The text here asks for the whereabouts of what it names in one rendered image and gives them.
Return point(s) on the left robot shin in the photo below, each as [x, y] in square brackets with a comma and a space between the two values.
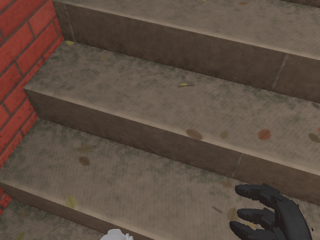
[114, 231]

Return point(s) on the robot right hand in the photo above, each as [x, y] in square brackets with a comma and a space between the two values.
[285, 223]

